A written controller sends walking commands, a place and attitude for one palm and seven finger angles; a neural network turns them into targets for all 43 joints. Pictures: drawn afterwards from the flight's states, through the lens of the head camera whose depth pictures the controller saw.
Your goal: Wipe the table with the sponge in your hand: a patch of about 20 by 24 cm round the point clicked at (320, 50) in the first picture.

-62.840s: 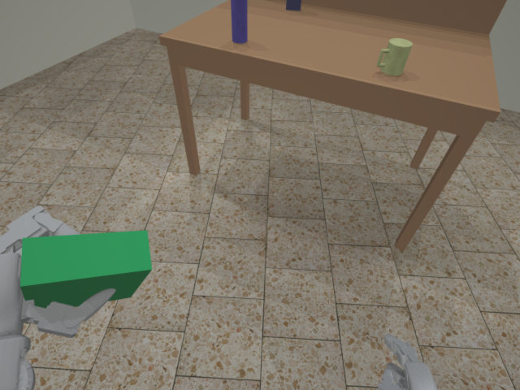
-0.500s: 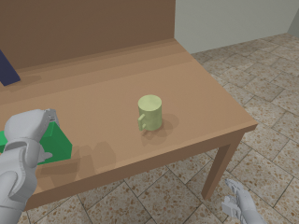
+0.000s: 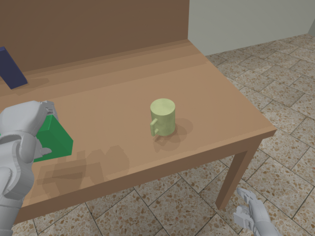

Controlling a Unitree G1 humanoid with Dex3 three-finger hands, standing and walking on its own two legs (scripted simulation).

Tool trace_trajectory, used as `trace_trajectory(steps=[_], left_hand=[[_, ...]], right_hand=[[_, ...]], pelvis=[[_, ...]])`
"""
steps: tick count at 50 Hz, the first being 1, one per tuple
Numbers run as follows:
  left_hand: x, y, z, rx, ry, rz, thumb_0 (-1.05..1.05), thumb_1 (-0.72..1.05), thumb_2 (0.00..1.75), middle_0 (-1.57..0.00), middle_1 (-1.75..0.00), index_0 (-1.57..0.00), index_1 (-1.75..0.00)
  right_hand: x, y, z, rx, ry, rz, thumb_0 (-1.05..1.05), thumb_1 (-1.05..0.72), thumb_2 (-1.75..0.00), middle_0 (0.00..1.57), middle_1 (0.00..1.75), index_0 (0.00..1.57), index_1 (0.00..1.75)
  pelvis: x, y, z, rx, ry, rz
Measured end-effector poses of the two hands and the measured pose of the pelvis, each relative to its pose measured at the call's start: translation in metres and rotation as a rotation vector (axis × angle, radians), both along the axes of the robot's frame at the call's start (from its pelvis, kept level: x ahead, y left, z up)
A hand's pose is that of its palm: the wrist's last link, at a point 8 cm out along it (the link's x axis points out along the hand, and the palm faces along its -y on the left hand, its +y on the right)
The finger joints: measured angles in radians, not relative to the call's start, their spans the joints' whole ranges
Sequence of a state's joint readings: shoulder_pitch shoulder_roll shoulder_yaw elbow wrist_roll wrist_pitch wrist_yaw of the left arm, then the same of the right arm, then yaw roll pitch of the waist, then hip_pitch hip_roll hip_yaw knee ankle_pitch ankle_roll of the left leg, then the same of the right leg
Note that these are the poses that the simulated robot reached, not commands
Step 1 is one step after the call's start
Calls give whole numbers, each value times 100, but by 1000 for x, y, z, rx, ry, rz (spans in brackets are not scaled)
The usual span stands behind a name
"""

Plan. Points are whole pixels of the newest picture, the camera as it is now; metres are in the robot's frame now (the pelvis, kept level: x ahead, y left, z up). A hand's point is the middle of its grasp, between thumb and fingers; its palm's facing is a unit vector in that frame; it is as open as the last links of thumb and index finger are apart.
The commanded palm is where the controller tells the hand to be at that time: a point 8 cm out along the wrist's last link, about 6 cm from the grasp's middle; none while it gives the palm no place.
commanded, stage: lift the sponge slowly off the table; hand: left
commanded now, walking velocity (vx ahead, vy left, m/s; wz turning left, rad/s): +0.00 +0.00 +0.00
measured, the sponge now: (39, 145) +0.27 +0.35 +0.10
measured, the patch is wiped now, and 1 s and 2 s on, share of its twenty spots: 1.00 1.00 1.00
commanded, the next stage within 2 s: bring the sponge back beside the body in 0.46 s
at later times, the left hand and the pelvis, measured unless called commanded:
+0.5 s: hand (36, 122) +0.28 +0.33 +0.17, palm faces +0.10 -0.06 -0.99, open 9.1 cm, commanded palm +0.24 +0.32 +0.24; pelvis -0.01 +0.01 +0.00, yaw +0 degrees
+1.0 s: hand (41, 139) +0.25 +0.30 +0.16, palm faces +0.08 -0.09 -0.99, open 9.0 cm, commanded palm +0.21 +0.30 +0.24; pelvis +0.00 +0.00 +0.00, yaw +0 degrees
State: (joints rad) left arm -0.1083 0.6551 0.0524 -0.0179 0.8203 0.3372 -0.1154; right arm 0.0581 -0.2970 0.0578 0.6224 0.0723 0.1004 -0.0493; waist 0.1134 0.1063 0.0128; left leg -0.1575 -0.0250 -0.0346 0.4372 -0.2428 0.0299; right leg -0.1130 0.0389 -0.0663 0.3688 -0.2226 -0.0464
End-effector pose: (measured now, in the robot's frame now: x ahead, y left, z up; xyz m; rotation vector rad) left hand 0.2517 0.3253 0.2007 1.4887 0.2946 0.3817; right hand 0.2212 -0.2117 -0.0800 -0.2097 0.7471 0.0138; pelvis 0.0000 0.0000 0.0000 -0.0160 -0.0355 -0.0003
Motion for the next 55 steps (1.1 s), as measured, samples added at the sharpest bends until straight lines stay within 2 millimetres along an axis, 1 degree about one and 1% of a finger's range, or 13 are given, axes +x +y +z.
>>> trace_trajectory(steps=[5, 13, 21, 26, 31, 34, 36, 43, 46, 51, 55], left_hand=[[2, 0, 4, -8, 4, 7, -2, -46, 109, -79, -141, -86, -143], [4, -14, 15, -6, -34, -56, -2, -46, 109, -79, -141, -86, -143], [5, -4, 28, -9, -67, 14, -2, -46, 109, -79, -141, -86, -143], [7, -3, 22, -20, -19, 34, -2, -46, 109, -79, -141, -86, -143], [6, -13, 15, -25, 16, -23, -2, -46, 109, -79, -141, -86, -143], [2, -21, 15, -25, 0, -71, -2, -46, 109, -79, -141, -86, -143], [-2, -23, 16, -16, -17, -82, -2, -46, 109, -79, -141, -86, -143], [-13, -15, 20, -22, -60, -5, -2, -46, 109, -79, -141, -86, -143], [-20, -16, 17, -33, -49, 14, -2, -46, 109, -79, -141, -86, -143], [-29, -29, 8, -43, -12, -17, -2, -46, 109, -79, -141, -86, -143], [-36, -39, 8, -33, -20, -57, -2, -46, 109, -79, -141, -86, -143]], right_hand=[[3, 8, 1, 8, -5, 12, 2, -91, -90, 20, 29, 20, 30], [8, 23, 6, 29, -29, 36, 2, -91, -90, 20, 29, 20, 30], [14, 31, 10, 39, -35, 63, 2, -90, -90, 20, 30, 20, 30], [16, 32, 10, 40, -38, 68, 2, -90, -90, 20, 30, 20, 30], [16, 31, 11, 36, -44, 67, 2, -91, -90, 20, 30, 20, 30], [15, 30, 11, 36, -44, 67, 2, -91, -90, 20, 29, 20, 30], [15, 29, 11, 36, -43, 68, 2, -91, -90, 20, 29, 20, 30], [15, 26, 8, 43, -25, 76, 2, -91, -90, 20, 29, 20, 30], [17, 25, 8, 48, -33, 75, 2, -91, -90, 20, 29, 20, 30], [22, 24, 11, 47, -58, 81, 2, -91, -90, 20, 29, 20, 30], [25, 25, 15, 47, -78, 88, 2, -91, -90, 20, 29, 20, 30]], pelvis=[[-2, 5, 0, 0, 2, 3], [-4, 10, 1, 2, 0, -1], [-6, 12, 2, 3, 1, -3], [-7, 12, 2, 3, 10, 0], [-6, 12, 2, 3, 9, 0], [-4, 11, 1, 3, 5, -5], [-3, 10, 1, 4, 2, -8], [-2, 6, 1, 3, 0, -8], [-3, 5, 1, 4, 2, -7], [-4, 2, 0, 6, -1, -4], [-4, -1, 0, 7, -10, -7]])
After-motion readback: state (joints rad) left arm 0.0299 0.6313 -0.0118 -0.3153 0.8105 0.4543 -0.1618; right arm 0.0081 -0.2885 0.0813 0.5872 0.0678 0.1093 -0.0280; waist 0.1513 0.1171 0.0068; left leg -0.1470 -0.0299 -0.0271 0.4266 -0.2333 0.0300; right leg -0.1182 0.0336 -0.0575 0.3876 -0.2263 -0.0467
